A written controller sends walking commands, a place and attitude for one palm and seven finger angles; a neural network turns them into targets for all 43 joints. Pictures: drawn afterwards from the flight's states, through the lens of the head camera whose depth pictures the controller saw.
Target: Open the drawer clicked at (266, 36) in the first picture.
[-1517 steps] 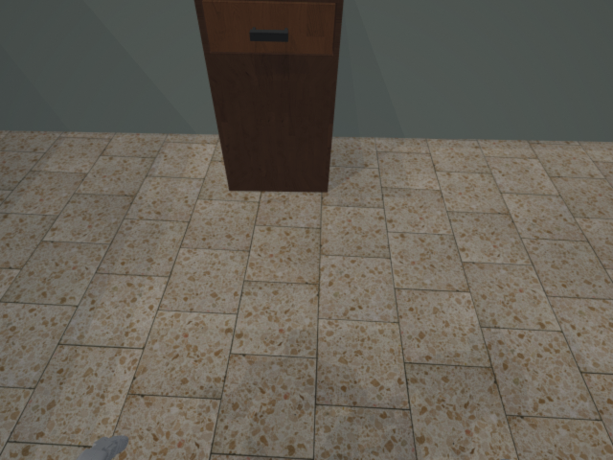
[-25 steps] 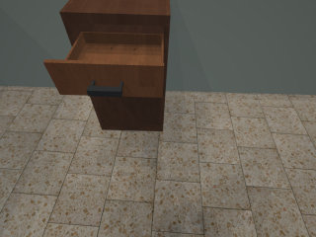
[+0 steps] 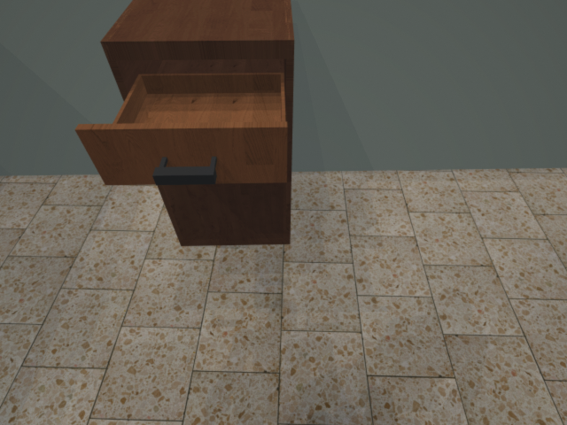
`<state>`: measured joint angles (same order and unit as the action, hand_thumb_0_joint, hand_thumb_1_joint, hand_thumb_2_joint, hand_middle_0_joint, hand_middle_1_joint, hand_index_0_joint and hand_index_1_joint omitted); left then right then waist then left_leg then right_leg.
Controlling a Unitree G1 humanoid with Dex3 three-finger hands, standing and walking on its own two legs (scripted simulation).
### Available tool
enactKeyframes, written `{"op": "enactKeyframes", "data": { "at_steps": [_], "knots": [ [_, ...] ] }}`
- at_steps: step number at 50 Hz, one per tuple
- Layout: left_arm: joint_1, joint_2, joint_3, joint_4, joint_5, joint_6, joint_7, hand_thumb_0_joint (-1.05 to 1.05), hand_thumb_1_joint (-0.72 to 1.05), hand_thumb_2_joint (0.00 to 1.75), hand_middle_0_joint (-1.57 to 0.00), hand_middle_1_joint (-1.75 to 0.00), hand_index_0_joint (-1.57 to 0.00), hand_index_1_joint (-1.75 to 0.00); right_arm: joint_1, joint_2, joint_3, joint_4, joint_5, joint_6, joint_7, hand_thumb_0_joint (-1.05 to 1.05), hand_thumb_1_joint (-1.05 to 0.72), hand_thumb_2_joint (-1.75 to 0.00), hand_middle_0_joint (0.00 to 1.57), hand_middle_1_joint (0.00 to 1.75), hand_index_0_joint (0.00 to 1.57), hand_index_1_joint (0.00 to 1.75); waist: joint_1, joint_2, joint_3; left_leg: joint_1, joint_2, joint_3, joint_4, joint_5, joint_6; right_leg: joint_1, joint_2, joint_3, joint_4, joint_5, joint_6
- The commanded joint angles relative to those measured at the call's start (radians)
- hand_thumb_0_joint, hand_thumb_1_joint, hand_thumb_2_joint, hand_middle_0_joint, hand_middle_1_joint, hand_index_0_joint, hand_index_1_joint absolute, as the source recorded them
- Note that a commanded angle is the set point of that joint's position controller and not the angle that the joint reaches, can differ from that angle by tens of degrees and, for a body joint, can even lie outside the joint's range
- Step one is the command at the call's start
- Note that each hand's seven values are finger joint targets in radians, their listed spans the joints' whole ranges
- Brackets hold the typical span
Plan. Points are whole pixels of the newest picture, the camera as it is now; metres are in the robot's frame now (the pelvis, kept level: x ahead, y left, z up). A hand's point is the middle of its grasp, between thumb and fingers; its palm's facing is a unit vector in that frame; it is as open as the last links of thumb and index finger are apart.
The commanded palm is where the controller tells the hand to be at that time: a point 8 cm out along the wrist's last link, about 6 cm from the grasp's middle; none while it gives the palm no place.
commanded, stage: let the arm hang, fingers relaxed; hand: left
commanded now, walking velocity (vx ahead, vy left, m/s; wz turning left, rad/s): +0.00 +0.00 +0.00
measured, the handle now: (187, 168) +0.61 +0.24 -0.02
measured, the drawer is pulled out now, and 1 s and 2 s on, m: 0.30 0.30 0.30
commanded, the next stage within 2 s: look to check the result in 0.08 s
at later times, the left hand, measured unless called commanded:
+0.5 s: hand out of the picture +0.03 +0.19 -0.17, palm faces +0.01 -0.97 -0.25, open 7.3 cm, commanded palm none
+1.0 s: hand out of the picture +0.11 +0.22 -0.15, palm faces -0.03 -0.95 -0.32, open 7.3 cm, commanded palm none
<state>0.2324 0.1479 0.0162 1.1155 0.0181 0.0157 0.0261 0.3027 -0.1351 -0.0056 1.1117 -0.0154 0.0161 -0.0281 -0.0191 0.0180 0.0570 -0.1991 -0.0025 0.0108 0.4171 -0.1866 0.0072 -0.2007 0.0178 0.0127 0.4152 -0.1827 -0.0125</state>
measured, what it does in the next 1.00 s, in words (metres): stands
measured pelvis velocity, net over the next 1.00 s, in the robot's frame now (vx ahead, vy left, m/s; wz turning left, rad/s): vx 0.02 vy -0.01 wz -0.01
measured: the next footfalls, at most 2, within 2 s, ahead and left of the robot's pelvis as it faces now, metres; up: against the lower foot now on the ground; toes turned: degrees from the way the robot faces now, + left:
none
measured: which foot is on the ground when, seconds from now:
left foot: down 0.00-1.00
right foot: down 0.00-1.00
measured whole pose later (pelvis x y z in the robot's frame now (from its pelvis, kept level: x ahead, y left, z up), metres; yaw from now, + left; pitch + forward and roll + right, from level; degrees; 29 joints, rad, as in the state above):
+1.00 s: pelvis +0.02 -0.01 +0.00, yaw +0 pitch -2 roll +0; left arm 0.10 0.29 0.03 1.11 0.02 -0.01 0.01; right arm 0.13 -0.31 -0.02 1.10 -0.02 0.00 -0.01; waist -0.02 0.02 0.08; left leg -0.13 0.02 0.01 0.34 -0.18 -0.01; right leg -0.14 0.04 0.01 0.34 -0.18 -0.03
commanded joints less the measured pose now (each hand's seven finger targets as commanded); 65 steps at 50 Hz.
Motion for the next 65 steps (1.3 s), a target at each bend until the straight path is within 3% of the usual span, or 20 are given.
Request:
{"op": "enactKeyframes", "data": {
  "at_steps": [1,8,11,27,42,51,65],
  "knots": [
    [0.058,0.126,0.028,-0.024,-0.006,-0.019,0.008,0.00,0.90,0.90,-0.20,-0.30,-0.20,-0.30,0.058,-0.098,-0.024,-0.034,-0.002,-0.021,-0.012,0.00,-0.90,-0.90,0.20,0.30,0.20,0.30,0.013,0.015,0.020,-0.020,0.095,-0.095,-0.110,-0.040,0.020,-0.023,-0.085,0.077,-0.086,-0.038,-0.030],
    [0.056,0.137,0.031,-0.021,-0.004,-0.025,0.008,0.00,0.90,0.90,-0.20,-0.30,-0.20,-0.30,0.048,-0.117,-0.033,-0.040,0.001,-0.022,-0.013,0.00,-0.90,-0.90,0.20,0.30,0.20,0.30,0.010,-0.021,0.007,0.015,0.097,-0.089,-0.096,-0.009,0.021,-0.025,-0.089,0.081,-0.097,-0.028,-0.032],
    [0.047,0.139,0.031,-0.021,-0.005,-0.024,0.007,0.00,0.90,0.90,-0.20,-0.30,-0.20,-0.30,0.035,-0.124,-0.033,-0.037,-0.001,-0.022,-0.013,0.00,-0.90,-0.90,0.20,0.30,0.20,0.30,0.006,0.010,0.017,0.015,0.097,-0.088,-0.101,-0.023,0.019,-0.034,-0.090,0.084,-0.100,-0.034,-0.031],
    [-0.021,0.217,0.042,-0.034,-0.005,-0.035,0.001,0.00,0.90,0.90,-0.20,-0.30,-0.20,-0.30,-0.048,-0.207,-0.043,-0.050,-0.002,-0.027,-0.008,0.00,-0.90,-0.90,0.20,0.30,0.20,0.30,0.006,-0.022,-0.007,0.046,0.103,-0.088,-0.105,0.011,0.019,-0.008,-0.098,0.101,-0.119,-0.007,-0.036],
    [-0.115,0.313,0.050,-0.052,-0.007,-0.049,-0.006,0.00,0.90,0.90,-0.20,-0.30,-0.20,-0.30,-0.141,-0.306,-0.051,-0.062,-0.003,-0.035,0.000,0.00,-0.90,-0.90,0.20,0.30,0.20,0.30,0.006,-0.027,-0.075,0.101,0.111,-0.086,-0.109,0.098,0.015,0.054,-0.115,0.111,-0.127,0.118,-0.039],
    [-0.159,0.355,0.050,-0.056,-0.008,-0.052,-0.009,0.00,0.90,0.90,-0.20,-0.30,-0.20,-0.30,-0.186,-0.351,-0.051,-0.065,-0.002,-0.034,0.004,0.00,-0.90,-0.90,0.20,0.30,0.20,0.30,0.004,-0.019,-0.076,0.118,0.118,-0.081,-0.121,0.113,0.009,0.067,-0.119,0.119,-0.140,0.152,-0.036],
    [-0.187,0.379,0.046,-0.057,-0.008,-0.054,-0.010,0.00,0.90,0.90,-0.20,-0.30,-0.20,-0.30,-0.214,-0.384,-0.045,-0.068,-0.001,-0.037,0.006,0.00,-0.90,-0.90,0.20,0.30,0.20,0.30,0.004,-0.010,-0.106,0.151,0.127,-0.077,-0.135,0.165,0.007,0.100,-0.123,0.114,-0.141,0.212,-0.033]
  ]
}}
